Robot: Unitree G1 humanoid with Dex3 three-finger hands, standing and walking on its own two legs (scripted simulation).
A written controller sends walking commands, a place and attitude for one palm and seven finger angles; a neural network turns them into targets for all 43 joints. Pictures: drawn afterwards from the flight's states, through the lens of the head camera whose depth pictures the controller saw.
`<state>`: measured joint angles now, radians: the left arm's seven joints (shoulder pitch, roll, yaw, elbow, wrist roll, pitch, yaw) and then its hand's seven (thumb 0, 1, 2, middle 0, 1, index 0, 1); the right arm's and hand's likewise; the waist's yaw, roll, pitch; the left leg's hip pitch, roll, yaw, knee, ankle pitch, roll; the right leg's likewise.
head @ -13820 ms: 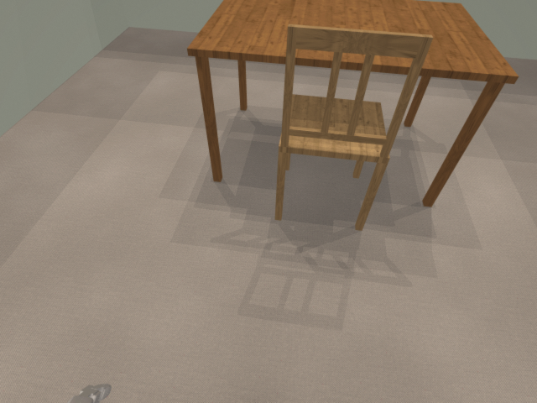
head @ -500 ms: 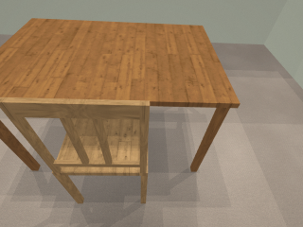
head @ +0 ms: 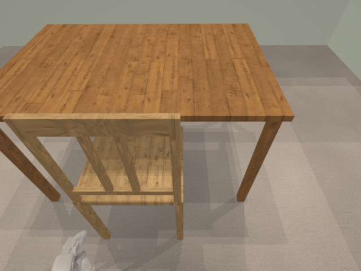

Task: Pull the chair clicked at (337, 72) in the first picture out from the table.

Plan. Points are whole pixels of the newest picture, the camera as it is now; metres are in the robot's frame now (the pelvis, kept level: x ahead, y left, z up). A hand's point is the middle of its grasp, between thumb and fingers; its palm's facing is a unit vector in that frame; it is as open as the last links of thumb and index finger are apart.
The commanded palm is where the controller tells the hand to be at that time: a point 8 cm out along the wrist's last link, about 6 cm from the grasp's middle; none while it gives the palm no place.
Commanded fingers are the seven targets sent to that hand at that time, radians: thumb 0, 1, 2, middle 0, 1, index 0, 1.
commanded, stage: raise the hand toward the chair's back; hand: left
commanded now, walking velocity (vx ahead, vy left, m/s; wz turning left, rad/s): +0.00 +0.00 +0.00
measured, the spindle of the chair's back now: (97, 166) +0.42 +0.27 -0.08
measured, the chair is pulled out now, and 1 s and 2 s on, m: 0.00 0.00 0.00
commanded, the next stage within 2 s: aim the fingers beside a spindle in 1.94 s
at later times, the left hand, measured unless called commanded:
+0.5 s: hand (113, 260) +0.16 +0.15 -0.02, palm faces +0.06 -0.99 -0.10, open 11.3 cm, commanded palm +0.14 +0.21 -0.05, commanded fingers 0.00 0.11 0.56 -0.12 -0.18 -0.12 -0.18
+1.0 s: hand (111, 245) +0.20 +0.17 -0.06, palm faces -0.05 -1.00 +0.00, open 15.5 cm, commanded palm +0.18 +0.24 -0.03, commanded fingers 0.00 -0.48 0.31 -0.06 -0.08 -0.06 -0.08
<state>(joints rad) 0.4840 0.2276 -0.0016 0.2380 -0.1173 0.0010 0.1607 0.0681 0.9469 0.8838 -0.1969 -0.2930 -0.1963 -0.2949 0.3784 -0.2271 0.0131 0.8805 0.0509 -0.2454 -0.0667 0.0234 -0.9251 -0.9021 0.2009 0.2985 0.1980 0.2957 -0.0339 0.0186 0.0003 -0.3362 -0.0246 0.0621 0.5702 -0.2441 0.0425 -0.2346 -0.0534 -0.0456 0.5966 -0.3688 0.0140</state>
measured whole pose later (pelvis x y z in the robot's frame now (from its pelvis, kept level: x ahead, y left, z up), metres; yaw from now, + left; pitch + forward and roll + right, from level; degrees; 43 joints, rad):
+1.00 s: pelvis -0.03 -0.01 -0.09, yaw -1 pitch +17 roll -3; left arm 0.40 0.23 0.16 0.02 -0.29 -0.42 -0.28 0.00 -0.25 0.41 -0.08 -0.12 -0.08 -0.12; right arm 0.21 -0.25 -0.05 0.60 0.03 -0.22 -0.08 0.01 -0.90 -0.90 0.20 0.30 0.20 0.30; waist -0.03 0.02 -0.13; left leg -1.03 0.05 0.00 1.20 -0.46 0.02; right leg -0.88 0.00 -0.09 1.17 -0.58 -0.01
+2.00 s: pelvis -0.02 +0.00 -0.07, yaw +0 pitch +15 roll -4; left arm 0.34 0.26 0.19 0.02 -0.28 -0.35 -0.24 -0.01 -0.50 0.30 -0.06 -0.08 -0.06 -0.08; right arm 0.23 -0.23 0.02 0.54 0.02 -0.17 -0.05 0.01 -0.90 -0.90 0.20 0.30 0.20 0.30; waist -0.03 0.04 -0.14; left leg -0.95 0.04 0.00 1.13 -0.45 0.03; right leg -0.79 0.00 -0.09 1.08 -0.56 0.00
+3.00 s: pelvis -0.02 -0.01 -0.10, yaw -1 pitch +19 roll -3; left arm 0.19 0.22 0.15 0.14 -0.25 -0.44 -0.21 -0.01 -0.50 0.30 -0.06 -0.08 -0.06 -0.08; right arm 0.21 -0.24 0.01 0.56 0.01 -0.15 -0.04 0.01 -0.90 -0.90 0.20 0.30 0.20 0.30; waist -0.04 0.03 -0.16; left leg -1.10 0.05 0.00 1.25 -0.49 0.02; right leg -0.95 0.00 -0.09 1.22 -0.61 -0.01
